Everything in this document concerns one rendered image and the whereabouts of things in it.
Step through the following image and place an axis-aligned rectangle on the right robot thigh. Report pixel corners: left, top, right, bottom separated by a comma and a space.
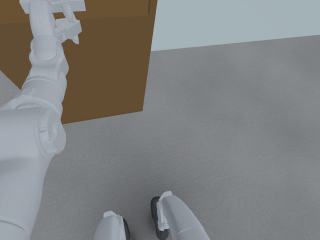
156, 195, 210, 240

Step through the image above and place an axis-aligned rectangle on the robot right foot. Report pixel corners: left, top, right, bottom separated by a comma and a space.
150, 196, 169, 240

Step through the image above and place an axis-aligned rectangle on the robot left upper arm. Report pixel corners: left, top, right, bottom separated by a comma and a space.
0, 106, 66, 240

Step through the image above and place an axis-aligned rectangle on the robot left hand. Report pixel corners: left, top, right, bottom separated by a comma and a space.
29, 0, 82, 44

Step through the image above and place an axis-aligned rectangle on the handle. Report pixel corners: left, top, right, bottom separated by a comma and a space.
19, 0, 86, 14

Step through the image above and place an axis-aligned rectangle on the cabinet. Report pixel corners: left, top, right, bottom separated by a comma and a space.
0, 0, 158, 125

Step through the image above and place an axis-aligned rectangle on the drawer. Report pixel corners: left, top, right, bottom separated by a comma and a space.
0, 0, 149, 22

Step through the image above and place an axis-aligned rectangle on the left robot forearm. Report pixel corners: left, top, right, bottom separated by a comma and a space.
0, 35, 69, 119

